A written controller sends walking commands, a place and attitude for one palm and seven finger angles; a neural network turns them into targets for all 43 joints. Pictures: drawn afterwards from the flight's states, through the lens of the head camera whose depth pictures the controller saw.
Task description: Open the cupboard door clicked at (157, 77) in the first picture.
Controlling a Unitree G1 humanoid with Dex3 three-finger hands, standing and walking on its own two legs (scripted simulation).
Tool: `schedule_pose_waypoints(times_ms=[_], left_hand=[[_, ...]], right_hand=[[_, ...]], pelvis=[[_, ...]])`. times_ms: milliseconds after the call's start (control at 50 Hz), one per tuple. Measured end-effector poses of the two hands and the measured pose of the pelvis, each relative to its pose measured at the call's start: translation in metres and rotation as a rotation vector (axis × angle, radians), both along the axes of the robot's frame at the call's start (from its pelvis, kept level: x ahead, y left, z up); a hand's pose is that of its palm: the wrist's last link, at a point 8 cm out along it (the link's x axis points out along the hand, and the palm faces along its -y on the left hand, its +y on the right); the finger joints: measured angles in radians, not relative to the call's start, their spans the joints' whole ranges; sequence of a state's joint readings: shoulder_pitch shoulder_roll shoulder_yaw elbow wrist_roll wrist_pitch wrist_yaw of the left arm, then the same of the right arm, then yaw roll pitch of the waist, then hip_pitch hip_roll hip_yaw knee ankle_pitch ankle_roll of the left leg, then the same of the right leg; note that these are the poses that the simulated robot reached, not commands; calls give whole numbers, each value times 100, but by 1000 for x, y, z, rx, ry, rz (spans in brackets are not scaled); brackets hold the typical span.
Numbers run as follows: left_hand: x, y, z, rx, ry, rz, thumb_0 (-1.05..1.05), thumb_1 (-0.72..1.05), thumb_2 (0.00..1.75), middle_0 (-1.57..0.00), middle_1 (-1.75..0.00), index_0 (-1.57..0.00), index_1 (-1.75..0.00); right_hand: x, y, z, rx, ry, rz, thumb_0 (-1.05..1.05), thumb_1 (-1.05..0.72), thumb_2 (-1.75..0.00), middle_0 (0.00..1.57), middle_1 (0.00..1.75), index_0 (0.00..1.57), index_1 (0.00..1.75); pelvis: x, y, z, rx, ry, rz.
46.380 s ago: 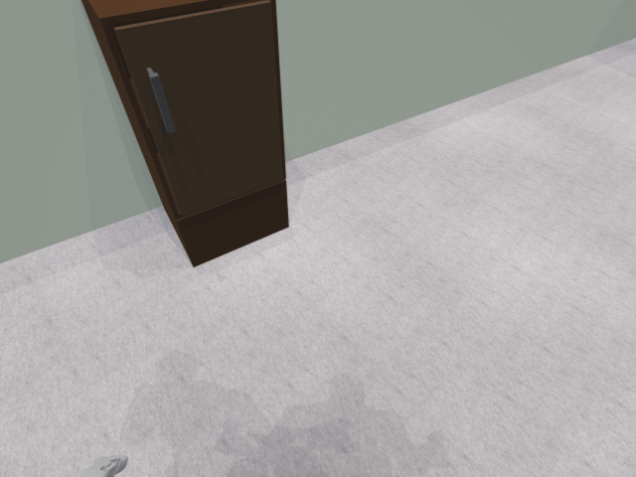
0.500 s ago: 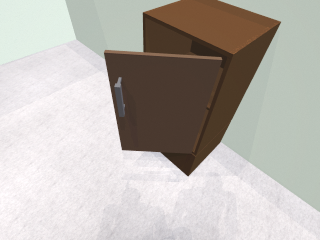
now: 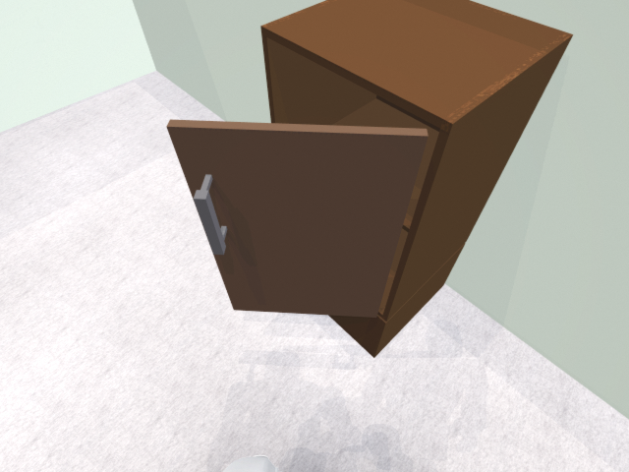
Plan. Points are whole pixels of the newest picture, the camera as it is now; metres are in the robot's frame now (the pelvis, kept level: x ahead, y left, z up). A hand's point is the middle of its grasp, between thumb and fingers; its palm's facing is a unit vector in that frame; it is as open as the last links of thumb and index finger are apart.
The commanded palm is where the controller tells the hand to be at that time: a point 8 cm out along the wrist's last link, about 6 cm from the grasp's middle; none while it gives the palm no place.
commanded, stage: come to a stop and stand still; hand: left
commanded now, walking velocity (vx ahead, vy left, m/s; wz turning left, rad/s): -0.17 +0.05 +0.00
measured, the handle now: (213, 216) +0.51 +0.23 -0.04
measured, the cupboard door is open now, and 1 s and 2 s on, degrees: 43 43 43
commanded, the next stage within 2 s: look again from close up in 1.38 s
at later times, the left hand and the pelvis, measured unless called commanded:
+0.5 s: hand out of the picture -0.04 +0.16 -0.16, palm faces +0.04 -0.97 -0.24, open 7.4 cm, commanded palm none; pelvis -0.04 -0.02 +0.00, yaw -1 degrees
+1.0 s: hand out of the picture -0.07 +0.15 -0.17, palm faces +0.03 -0.98 -0.17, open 7.4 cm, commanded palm none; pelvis -0.07 -0.02 +0.01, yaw -1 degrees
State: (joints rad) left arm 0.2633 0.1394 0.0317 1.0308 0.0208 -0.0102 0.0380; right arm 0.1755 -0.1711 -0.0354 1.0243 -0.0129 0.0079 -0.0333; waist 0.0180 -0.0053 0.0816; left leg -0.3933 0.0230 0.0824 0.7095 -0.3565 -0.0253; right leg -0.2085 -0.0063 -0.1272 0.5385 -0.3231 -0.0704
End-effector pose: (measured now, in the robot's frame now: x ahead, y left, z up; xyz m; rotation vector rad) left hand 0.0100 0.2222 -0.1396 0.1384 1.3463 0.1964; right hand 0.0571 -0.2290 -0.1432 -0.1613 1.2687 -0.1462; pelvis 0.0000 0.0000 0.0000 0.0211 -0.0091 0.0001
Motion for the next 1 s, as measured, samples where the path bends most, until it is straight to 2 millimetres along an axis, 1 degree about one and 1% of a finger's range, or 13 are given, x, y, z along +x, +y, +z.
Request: schedule_pose_waypoints(times_ms=[60, 120, 180, 260, 340, 420, 480, 520, 580, 640, 700, 760, 1000], left_hand=[[-3, 4, -9, -16, 10, 22, 1, 92, 90, -20, -30, -20, -30], [-6, 10, -19, -22, 21, 41, 1, 91, 90, -20, -30, -20, -30], [-6, 14, -18, -12, 24, 34, 1, 91, 90, -20, -30, -20, -30], [-8, 16, -9, 6, 10, 17, 1, 91, 90, -20, -30, -20, -30], [-18, 10, -1, 29, -3, 2, 1, 91, 90, -20, -30, -20, -30], [-39, -4, 1, 50, 3, -11, 1, 91, 90, -20, -30, -20, -30], [-54, -16, 7, 36, 29, -12, 1, 91, 90, -20, -30, -20, -30], [-61, -22, 8, 22, 40, -12, 1, 90, 90, -20, -30, -20, -30], [-65, -29, 1, -6, 44, -16, 1, 90, 90, -20, -30, -20, -30], [-65, -34, -6, -34, 40, -11, 1, 90, 90, -20, -30, -20, -30], [-65, -38, -9, -53, 33, -15, 1, 91, 90, -20, -30, -20, -30], [-68, -38, -10, -62, 35, -22, 2, 92, 90, -20, -30, -20, -30], [-83, -22, -3, -45, 45, -18, 1, 91, 90, -20, -30, -20, -30]], right_hand=[[27, 2, 3, -24, -50, 25, 1, -93, -90, 20, 30, 19, 30], [43, 7, 6, -41, -91, 49, 1, -93, -90, 20, 30, 19, 30], [46, 12, 11, -36, -122, 64, 1, -92, -90, 20, 30, 19, 30], [40, 17, 9, -5, -134, 71, 1, -91, -90, 20, 30, 19, 30], [22, 17, 0, 42, -124, 61, 1, -91, -90, 20, 30, 20, 30], [-8, 7, -13, 85, -81, 22, 1, -91, -90, 20, 30, 20, 30], [-29, -8, -9, 73, -44, -16, -1, -93, -90, 20, 30, 20, 30], [-42, -18, -5, 53, -22, -28, -1, -93, -90, 20, 30, 20, 30], [-60, -30, -2, 14, 11, -43, 0, -93, -90, 20, 30, 20, 30], [-77, -36, 1, -22, 54, -40, 0, -92, -90, 20, 30, 19, 30], [-92, -35, 6, -37, 84, -33, 0, -92, -90, 20, 30, 19, 30], [-104, -30, 8, -33, 97, -36, 0, -92, -90, 20, 30, 19, 30], [-140, 3, 4, 32, 154, -38, 1, -92, -90, 20, 30, 20, 30]], pelvis=[[5, 5, -5, -12, -16, 3], [6, 9, -10, -9, -29, 2], [-1, 10, -8, -5, -26, -11], [-15, 7, -6, -8, -8, -13], [-29, -1, -6, -2, 13, -13], [-40, -15, -10, 12, 16, -15], [-41, -20, -3, 13, 13, -14], [-40, -23, 0, 16, 13, -19], [-40, -25, -1, 3, 10, -19], [-44, -26, -2, -4, -2, -6], [-50, -27, 1, -9, -15, -15], [-55, -27, 3, -16, -25, -16], [-68, -17, 6, -24, -27, -10]])
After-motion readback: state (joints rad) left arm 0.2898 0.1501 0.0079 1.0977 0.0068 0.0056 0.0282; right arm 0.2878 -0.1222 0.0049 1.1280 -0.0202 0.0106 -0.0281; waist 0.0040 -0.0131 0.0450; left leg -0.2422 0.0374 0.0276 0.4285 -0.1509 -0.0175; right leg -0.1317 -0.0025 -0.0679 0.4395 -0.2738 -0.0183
